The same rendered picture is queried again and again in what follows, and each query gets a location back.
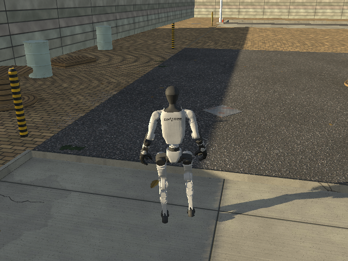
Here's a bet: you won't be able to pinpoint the right robot forearm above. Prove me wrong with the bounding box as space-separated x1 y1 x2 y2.
195 131 206 152

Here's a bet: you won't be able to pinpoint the robot right hand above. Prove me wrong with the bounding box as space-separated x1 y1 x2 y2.
195 150 207 161

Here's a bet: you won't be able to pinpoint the robot left hand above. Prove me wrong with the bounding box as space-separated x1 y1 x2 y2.
140 153 152 165

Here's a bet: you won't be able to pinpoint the left robot upper arm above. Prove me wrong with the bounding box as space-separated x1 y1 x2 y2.
146 110 161 140

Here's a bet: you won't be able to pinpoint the right robot upper arm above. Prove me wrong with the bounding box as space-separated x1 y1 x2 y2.
184 109 200 139

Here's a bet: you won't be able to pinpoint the left robot forearm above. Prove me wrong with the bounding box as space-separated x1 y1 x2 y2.
141 132 152 155

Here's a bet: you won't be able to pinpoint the robot right shin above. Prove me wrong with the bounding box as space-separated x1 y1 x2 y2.
185 173 194 210

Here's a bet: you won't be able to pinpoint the robot right foot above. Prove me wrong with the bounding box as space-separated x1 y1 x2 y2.
187 207 195 217

